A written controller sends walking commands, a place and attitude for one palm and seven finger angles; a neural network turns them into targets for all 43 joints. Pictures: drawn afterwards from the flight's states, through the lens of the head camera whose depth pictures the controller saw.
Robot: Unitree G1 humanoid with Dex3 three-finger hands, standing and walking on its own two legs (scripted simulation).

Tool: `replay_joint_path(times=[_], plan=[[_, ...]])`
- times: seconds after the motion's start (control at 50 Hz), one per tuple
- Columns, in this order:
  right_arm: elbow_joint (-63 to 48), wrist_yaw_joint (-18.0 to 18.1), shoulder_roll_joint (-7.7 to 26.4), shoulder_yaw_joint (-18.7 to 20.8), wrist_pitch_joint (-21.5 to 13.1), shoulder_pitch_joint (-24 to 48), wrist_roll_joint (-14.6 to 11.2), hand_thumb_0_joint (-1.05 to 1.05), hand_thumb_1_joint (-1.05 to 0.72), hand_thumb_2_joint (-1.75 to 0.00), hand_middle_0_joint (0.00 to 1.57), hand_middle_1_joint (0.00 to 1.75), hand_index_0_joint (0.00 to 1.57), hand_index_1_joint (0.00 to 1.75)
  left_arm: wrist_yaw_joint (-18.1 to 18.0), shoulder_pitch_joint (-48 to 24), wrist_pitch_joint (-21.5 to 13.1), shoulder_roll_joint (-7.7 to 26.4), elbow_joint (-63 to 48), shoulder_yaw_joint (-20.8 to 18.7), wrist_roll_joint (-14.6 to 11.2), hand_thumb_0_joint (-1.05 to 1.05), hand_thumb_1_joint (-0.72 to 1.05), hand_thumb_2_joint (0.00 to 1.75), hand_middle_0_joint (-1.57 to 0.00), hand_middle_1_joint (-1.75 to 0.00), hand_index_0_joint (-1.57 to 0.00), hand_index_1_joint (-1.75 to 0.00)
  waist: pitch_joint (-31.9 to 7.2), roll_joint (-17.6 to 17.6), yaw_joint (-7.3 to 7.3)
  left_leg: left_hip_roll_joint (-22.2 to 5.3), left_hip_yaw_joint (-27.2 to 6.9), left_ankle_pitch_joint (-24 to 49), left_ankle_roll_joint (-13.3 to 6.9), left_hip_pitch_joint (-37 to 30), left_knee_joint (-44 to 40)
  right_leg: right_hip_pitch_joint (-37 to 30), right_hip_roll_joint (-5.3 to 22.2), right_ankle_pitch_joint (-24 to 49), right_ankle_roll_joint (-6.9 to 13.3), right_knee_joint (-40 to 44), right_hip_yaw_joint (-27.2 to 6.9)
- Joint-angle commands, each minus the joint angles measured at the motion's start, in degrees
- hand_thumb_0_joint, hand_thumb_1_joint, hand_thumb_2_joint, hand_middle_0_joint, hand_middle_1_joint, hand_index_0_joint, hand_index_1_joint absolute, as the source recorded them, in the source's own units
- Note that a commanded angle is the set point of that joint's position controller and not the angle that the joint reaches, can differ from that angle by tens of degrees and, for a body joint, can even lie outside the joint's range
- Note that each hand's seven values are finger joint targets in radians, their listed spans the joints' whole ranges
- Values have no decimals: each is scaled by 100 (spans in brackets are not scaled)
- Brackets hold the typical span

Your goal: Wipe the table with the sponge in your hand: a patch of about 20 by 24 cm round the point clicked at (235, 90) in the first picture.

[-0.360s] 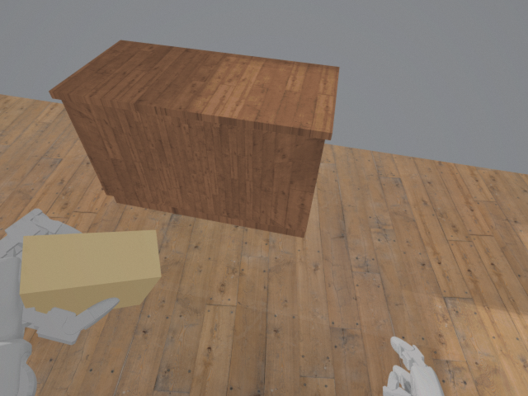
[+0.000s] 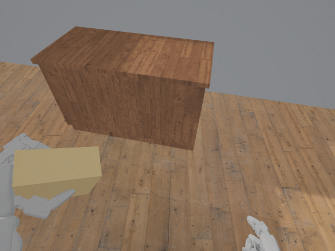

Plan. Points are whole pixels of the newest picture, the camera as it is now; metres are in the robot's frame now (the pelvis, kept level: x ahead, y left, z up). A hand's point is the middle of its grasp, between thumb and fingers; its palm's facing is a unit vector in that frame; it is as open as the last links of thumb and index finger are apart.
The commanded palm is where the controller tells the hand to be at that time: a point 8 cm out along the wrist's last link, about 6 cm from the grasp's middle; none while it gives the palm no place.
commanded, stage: look at it before walking up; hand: left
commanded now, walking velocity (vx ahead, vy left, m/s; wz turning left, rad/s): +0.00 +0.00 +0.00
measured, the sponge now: (70, 174) +0.22 +0.21 +0.13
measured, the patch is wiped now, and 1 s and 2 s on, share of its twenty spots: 0.00 0.00 0.00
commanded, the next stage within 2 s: walk to a spot facing it in 0.04 s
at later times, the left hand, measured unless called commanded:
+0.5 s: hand (23, 192) +0.18 +0.26 +0.15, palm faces +0.45 -0.79 -0.40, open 9.9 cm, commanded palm +0.12 +0.30 +0.18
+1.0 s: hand out of the picture +0.04 +0.30 +0.16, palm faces +0.76 -0.56 -0.32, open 9.9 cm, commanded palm -0.02 +0.31 +0.18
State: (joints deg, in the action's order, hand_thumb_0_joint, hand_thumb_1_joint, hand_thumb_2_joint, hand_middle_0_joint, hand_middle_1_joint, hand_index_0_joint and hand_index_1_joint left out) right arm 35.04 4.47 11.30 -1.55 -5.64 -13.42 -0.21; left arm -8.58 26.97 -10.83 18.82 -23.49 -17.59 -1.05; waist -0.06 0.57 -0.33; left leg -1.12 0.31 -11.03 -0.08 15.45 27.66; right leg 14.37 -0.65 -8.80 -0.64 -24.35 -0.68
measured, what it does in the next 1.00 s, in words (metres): steps on the spot, turning left: left foot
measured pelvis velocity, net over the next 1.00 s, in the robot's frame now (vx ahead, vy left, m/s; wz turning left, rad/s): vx -0.05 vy -0.01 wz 0.44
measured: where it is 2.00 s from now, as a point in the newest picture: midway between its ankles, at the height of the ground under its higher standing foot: outside the picture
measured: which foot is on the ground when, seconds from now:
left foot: down 0.00-0.68, up 0.70-0.96, down 0.98-1.00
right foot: down 0.00-0.98, up 1.00-1.00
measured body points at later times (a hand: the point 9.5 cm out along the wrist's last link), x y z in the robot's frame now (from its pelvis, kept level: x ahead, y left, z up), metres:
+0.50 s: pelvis -0.01 +0.00 -0.01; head +0.00 +0.02 +0.44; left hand +0.15 +0.30 +0.17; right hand +0.16 -0.22 -0.09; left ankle +0.04 +0.12 -0.74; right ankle +0.05 -0.13 -0.74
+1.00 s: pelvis -0.05 -0.01 -0.02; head -0.05 +0.01 +0.43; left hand -0.01 +0.32 +0.18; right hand +0.21 -0.18 -0.08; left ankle -0.10 +0.10 -0.74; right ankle +0.00 -0.12 -0.73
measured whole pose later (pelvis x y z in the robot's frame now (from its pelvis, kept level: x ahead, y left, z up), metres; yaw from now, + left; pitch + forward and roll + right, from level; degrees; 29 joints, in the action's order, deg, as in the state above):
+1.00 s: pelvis -0.05 -0.01 -0.02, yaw +25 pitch -1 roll +2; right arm 33.2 5.7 13.6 0.9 -5.3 -14.2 1.1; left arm -11.0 27.2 -9.2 20.0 -32.3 -19.6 -2.2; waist 1.0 -4.6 -0.9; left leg -1.2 6.0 -17.8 -0.9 15.0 33.8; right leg 19.8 8.8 -23.4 -1.2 -44.9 9.0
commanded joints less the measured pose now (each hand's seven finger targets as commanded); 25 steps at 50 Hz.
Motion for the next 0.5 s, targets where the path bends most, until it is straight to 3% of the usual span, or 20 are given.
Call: replay_joint_path(times=[0.0,0.14,0.24,0.32,0.34,0.4,0.44,0.48], plan=[[-923,47,690,264,-286,605,20,0,-90,-90,20,30,20,30,-95,-492,-440,954,-1357,-635,-26,0,10,130,-120,-160,-120,-160,-538,383,10,-232,-180,-369,-54,291,-749,-502,126,-227,16,353,-170],[-924,42,700,264,-287,589,11,0,-90,-90,20,30,20,30,-94,-562,-430,936,-1299,-599,-31,0,10,130,-120,-160,-120,-160,-429,285,21,-203,-247,-526,-56,379,-784,-445,144,-459,-5,405,-123],[-963,-4,688,321,-227,524,8,0,-90,-90,20,30,20,30,-119,-398,-392,1025,-1289,-686,-60,0,10,130,-120,-160,-120,-160,-386,-61,47,-76,-334,-362,-105,490,-280,-191,488,-824,25,468,-165],[-1032,-14,711,375,-172,520,-1,0,-90,-90,20,30,20,30,-135,-269,-351,1195,-1645,-864,-73,0,10,130,-120,-160,-120,-160,-528,20,71,-72,-423,-171,-106,449,77,65,718,-1019,100,264,-150],[-1058,-12,671,347,-163,526,-8,0,-90,-90,20,30,20,30,-133,-211,-344,1125,-1680,-815,-79,0,10,130,-120,-160,-120,-160,-487,17,72,-136,-532,-177,-142,525,49,87,715,-1071,79,165,-95],[-1072,26,724,349,-176,521,-4,0,-90,-90,20,30,20,30,-147,-184,-347,1147,-1903,-884,-78,0,10,130,-120,-160,-120,-160,-599,464,60,-346,-983,-73,-237,793,-262,-146,481,-815,-52,-473,164],[-1090,53,759,335,-230,550,3,0,-90,-90,20,30,20,30,-131,-234,-356,1090,-2056,-845,-80,0,10,130,-120,-160,-120,-160,-652,1035,49,-683,-1687,-114,-426,1133,-773,-418,147,-722,-182,-1323,307],[-1036,44,728,378,-299,439,76,0,-90,-90,20,30,20,30,-101,-221,-394,1072,-2128,-856,-65,0,10,130,-120,-160,-120,-160,-699,1409,52,-1037,-2393,198,-750,956,-1069,-127,-33,-1621,-215,-1997,132]])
